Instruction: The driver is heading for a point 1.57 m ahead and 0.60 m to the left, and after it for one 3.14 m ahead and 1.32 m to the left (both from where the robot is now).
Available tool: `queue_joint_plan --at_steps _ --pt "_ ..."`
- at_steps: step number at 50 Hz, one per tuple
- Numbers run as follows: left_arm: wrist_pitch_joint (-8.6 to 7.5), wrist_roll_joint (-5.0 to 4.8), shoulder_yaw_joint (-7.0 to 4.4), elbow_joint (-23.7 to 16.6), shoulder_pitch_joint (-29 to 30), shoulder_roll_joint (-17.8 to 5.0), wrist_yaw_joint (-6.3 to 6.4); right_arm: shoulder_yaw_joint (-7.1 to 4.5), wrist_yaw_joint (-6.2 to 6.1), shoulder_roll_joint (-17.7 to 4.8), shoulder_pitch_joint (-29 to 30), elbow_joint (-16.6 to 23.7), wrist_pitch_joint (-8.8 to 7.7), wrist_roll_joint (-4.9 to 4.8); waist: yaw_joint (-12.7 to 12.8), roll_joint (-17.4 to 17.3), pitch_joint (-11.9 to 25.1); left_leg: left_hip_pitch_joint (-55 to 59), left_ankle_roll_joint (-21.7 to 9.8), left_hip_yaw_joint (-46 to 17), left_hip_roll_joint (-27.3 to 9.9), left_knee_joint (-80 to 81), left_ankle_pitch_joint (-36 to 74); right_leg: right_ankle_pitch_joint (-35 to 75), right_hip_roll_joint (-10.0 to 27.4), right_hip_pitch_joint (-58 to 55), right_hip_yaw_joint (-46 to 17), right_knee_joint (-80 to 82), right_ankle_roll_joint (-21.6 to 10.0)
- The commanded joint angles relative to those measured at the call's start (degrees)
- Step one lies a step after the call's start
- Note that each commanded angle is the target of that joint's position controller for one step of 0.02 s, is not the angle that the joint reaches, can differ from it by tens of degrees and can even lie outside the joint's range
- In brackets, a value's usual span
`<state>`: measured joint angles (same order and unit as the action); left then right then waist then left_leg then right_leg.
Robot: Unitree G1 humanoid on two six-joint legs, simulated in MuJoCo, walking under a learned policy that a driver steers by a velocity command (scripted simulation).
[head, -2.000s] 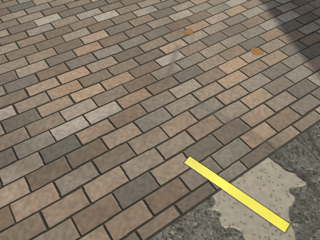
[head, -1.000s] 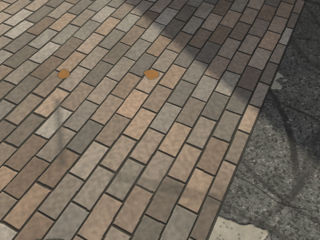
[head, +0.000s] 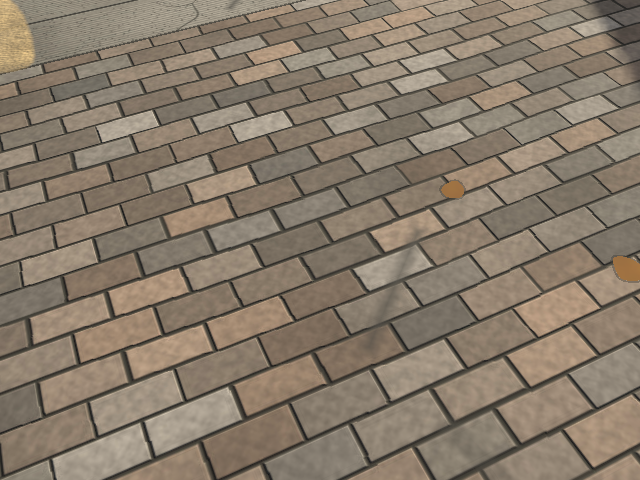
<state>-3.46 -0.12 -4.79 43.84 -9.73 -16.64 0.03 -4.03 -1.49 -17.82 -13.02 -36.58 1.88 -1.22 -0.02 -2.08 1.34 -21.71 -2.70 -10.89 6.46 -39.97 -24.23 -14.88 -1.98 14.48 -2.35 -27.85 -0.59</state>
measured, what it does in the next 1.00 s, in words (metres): walks ahead, turning left: left foot, then right foot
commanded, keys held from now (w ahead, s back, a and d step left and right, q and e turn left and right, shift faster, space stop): w+q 0.64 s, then w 0.36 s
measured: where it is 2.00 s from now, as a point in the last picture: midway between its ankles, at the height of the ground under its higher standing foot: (204, 370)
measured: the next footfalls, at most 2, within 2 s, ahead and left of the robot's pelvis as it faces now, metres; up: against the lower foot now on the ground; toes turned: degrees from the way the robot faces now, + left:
left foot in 0.42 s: +0.28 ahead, +0.21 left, +0.00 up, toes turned +18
right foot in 0.92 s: +0.64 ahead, +0.14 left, +0.00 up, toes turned +28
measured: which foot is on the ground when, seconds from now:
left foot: up 0.00-0.40, down 0.42-0.94, up 0.96-1.00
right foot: down 0.00-0.44, up 0.46-0.90, down 0.92-1.00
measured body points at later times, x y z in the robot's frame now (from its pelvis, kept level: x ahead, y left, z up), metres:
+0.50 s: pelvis +0.19 +0.10 -0.02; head +0.24 +0.12 +0.43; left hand +0.14 +0.39 -0.14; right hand +0.47 -0.09 -0.09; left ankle +0.25 +0.20 -0.73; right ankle +0.06 -0.11 -0.64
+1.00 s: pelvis +0.49 +0.17 -0.01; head +0.52 +0.18 +0.44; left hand +0.54 +0.49 -0.09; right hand +0.65 -0.06 -0.13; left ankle +0.28 +0.21 -0.66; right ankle +0.61 +0.13 -0.73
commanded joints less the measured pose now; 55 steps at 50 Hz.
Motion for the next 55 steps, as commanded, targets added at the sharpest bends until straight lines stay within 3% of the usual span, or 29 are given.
queue_joint_plan --at_steps 1,2,3,6,11,16,18,19,20,21,22,23,24,25,26,28,32,37,41,44,45,46,47,48,49,50,51,53,55 --pt "-1.59 0.98 -2.62 -2.1 -4.7 -10.4 0.18 -2.07 0.42 -8.7 5.5 7.8 -2.46 0.02 2.3 12.5 -5.7 -28.8 1.2 0.4 -5.9 -19.1 -3.6 -25.9 24.0 -13.9 -30.8 17.8 -12.7" --pt "-1.52 0.06 -1.9 -2.6 -2.6 -8.0 0.71 -2.47 0.72 -9.0 3.7 6.2 -2.42 0.19 1.5 11.9 -6.2 -29.1 2.2 1.4 -6.5 -21.2 0.3 -22.0 20.7 -14.3 -24.9 17.8 -10.1" --pt "-1.31 -0.21 -1.52 -3.0 -2.2 -7.3 1.08 -2.51 0.91 -8.3 2.9 5.5 -2.47 0.37 1.5 11.1 -5.3 -29.0 3.0 2.3 -7.1 -22.7 3.3 -17.6 18.8 -15.1 -20.5 17.7 -8.3" --pt "-1.71 0.57 -1.0 -2.1 -5.6 -6.8 1.51 -1.52 2.0 -4.6 4.7 6.3 -3.27 -0.03 3.2 9.0 -5.4 -28.5 4.4 4.7 -8.9 -25.4 11.6 -3.3 16.6 -13.6 -9.8 19.0 -7.9" --pt "-1.51 0.52 -1.19 -1.1 -7.8 -8.6 1.07 -0.49 3.02 -2.5 9.0 8.5 -3.52 -0.15 4.9 8.5 -6.5 -25.5 5.6 8.1 -10.7 -14.1 18.8 7.4 15.9 -13.0 0.5 19.6 -8.2" --pt "-0.9 -1.06 -1.93 0.6 -10.0 -11.4 0.57 0.27 4.85 -1.4 13.7 10.2 -3.88 -0.46 5.8 7.8 -8.8 -18.2 2.3 13.1 -10.5 -0.8 18.0 12.4 17.8 -14.3 6.2 19.1 -7.1" --pt "-0.48 -1.59 -2.37 1.0 -9.7 -12.9 0.43 -0.5 5.12 -3.0 12.3 10.4 -3.76 -0.26 3.6 8.7 -7.0 -12.0 -0.4 15.6 -7.9 2.3 13.9 29.8 18.6 -16.2 8.8 14.2 -6.1" --pt "-0.23 -1.79 -2.65 1.1 -9.6 -13.9 0.55 -1.46 4.99 -4.8 8.8 9.7 -3.51 -0.02 1.0 9.4 -3.7 -5.7 -1.9 17.3 -5.4 3.3 12.0 43.5 18.3 -16.9 10.7 7.6 -5.3" --pt "0.01 -2.01 -2.55 1.0 -9.1 -13.9 0.73 -3.01 4.65 -7.1 0.2 7.5 -3.17 -0.12 -4.2 8.5 1.5 6.6 -4.0 18.4 -2.7 6.6 14.6 51.8 17.0 -14.6 13.2 -3.7 -4.0" --pt "-0.33 -1.52 -1.74 0.5 -10.3 -12.0 0.97 -4.96 3.68 -10.6 -9.8 4.9 -2.51 -0.51 -8.9 6.0 7.0 23.4 -6.1 15.3 -2.4 7.0 16.2 46.7 15.0 -4.6 14.0 -17.9 -2.0" --pt "-1.2 1.44 0.9 -3.5 -13.6 -4.2 0.45 -6.11 2.68 -17.7 -12.8 4.4 -2.54 -1.01 -5.4 -11.1 13.0 44.9 -14.8 -14.0 -18.8 9.2 8.3 -2.1 7.2 21.3 12.7 -41.2 1.8" --pt "-3.31 0.51 1.39 -4.6 -10.6 -5.4 0.04 -5.0 2.92 -15.8 -13.9 6.3 -3.6 -0.7 -6.8 -10.6 24.9 47.8 -20.8 -39.0 -26.3 21.1 -2.1 -18.4 1.2 27.2 -1.6 -51.7 1.9" --pt "-4.17 -2.11 -0.08 -6.3 -4.3 -10.2 -0.38 -3.57 3.5 -11.7 -12.0 5.3 -4.55 0.2 -8.0 -5.4 16.7 43.2 -17.1 -31.5 -24.8 23.5 -1.4 -13.1 4.2 33.0 -3.9 -53.0 1.0" --pt "-4.78 -2.28 0.5 -7.1 -2.5 -9.3 -0.34 -3.05 3.47 -10.3 -9.7 4.7 -5.01 0.17 -6.1 -3.8 9.5 34.5 -15.5 -24.2 -22.7 23.6 2.1 -8.7 6.3 33.1 -2.7 -49.3 0.0" --pt "-4.93 -0.88 0.55 -6.6 -2.5 -8.8 0.09 -2.45 3.35 -8.7 -5.5 5.0 -5.18 0.28 -3.3 0.2 5.0 25.5 -14.0 -18.3 -20.2 23.7 8.2 -5.2 8.4 29.9 -2.5 -44.4 0.0" --pt "-3.73 0.23 0.07 -5.6 -4.8 -9.2 0.08 -1.72 3.05 -7.2 -0.2 6.2 -5.37 1.47 0.8 -2.0 2.1 14.7 -13.4 -12.4 -17.0 26.2 16.3 -1.3 10.1 22.9 -2.9 -39.4 0.5" --pt "-2.11 1.41 0.75 -6.1 -2.0 -6.7 0.14 -1.83 1.82 -7.9 -0.9 4.0 -6.02 0.8 1.2 -0.7 -1.2 7.2 -14.0 -6.4 -14.6 28.4 24.2 5.5 8.7 22.4 -1.0 -29.6 3.9" --pt "-3.08 0.63 2.33 -8.0 9.1 -3.6 -1.2 -1.65 1.06 -8.0 -5.9 0.2 -5.99 0.23 -3.8 -1.8 -3.1 6.0 -10.0 -1.2 -12.1 28.1 20.5 24.5 5.0 15.9 0.9 -8.4 4.1" --pt "-3.64 -0.1 1.7 -9.6 12.7 -5.7 -2.22 -1.7 1.08 -8.2 -9.5 -2.5 -5.6 -0.11 -4.9 -2.5 -4.5 14.8 -9.6 -5.4 -16.2 24.3 20.5 21.4 4.6 18.1 -0.5 -2.2 1.5" --pt "-3.8 -0.06 0.95 -9.5 9.9 -7.0 -2.41 -1.96 0.92 -8.6 -9.7 -3.6 -4.66 0.14 -3.0 -4.4 -4.0 20.6 -8.1 -7.2 -18.2 20.0 30.6 12.6 3.5 15.4 0.7 -0.5 -1.3" --pt "-3.91 0.11 0.2 -8.5 5.4 -8.1 -2.13 -1.81 0.93 -8.3 -8.7 -3.5 -4.42 0.16 -0.3 -4.4 -1.4 21.0 -7.0 -5.8 -16.4 14.8 40.4 11.9 1.9 8.9 2.6 1.4 -2.9" --pt "-4.03 0.47 -0.8 -7.0 -2.1 -10.1 -1.78 -1.13 0.96 -6.9 -8.4 -3.1 -4.27 0.6 3.3 -3.3 5.2 18.0 -5.4 -3.1 -13.2 4.5 44.0 14.5 4.0 -3.6 1.4 0.0 -5.4" --pt "-3.94 1.19 -1.7 -6.4 -10.9 -14.0 -1.55 0.07 0.93 -3.8 -11.8 -2.0 -4.53 1.65 4.9 4.7 15.1 4.5 -2.6 -0.4 -7.9 -13.5 29.3 15.2 15.1 -23.5 -12.2 -3.2 -11.1" --pt "-3.29 0.54 -2.22 -3.7 -15.4 -14.8 -2.17 1.1 1.02 -0.5 -18.0 -2.5 -5.33 0.09 3.3 20.9 20.9 -13.6 1.3 2.5 0.0 -30.6 -7.5 -1.7 24.3 -37.1 -38.0 6.1 -17.9" --pt "-3.1 -0.95 -0.84 -3.9 -15.3 -9.6 -2.21 0.09 1.07 -6.1 -13.1 -2.6 -5.68 -0.76 5.5 13.2 15.3 -20.3 1.1 -1.1 -3.1 -35.6 -7.6 -13.4 23.4 -34.5 -40.1 10.3 -15.7" --pt "-2.74 -0.79 -0.2 -4.3 -11.1 -7.9 -1.85 -0.48 1.16 -8.1 -6.1 -0.9 -5.84 -1.02 5.7 8.3 6.9 -22.7 1.0 1.4 -5.8 -35.3 -2.3 -11.4 21.7 -26.7 -31.5 11.4 -13.4" --pt "-2.41 0.04 0.22 -4.8 -7.9 -7.3 -1.67 -0.24 1.14 -7.4 -2.5 0.0 -6.06 -0.16 4.3 4.4 2.3 -21.4 1.1 3.7 -8.3 -32.8 1.9 -4.7 19.5 -18.9 -25.5 12.5 -12.7" --pt "-2.56 0.97 0.87 -4.9 -5.2 -5.7 -1.49 -0.31 1.45 -5.5 -2.5 0.1 -6.15 0.61 1.2 5.6 -0.4 -16.6 1.4 4.5 -11.5 -27.0 6.6 5.1 15.7 -10.7 -18.7 15.1 -12.3" --pt "-2.92 0.39 0.95 -4.2 -5.2 -5.4 -1.45 0.08 1.54 -3.5 -4.3 -0.9 -5.69 0.49 0.0 7.3 -0.1 -14.6 2.2 5.9 -12.1 -23.7 7.5 10.4 14.3 -8.3 -14.3 17.0 -12.9"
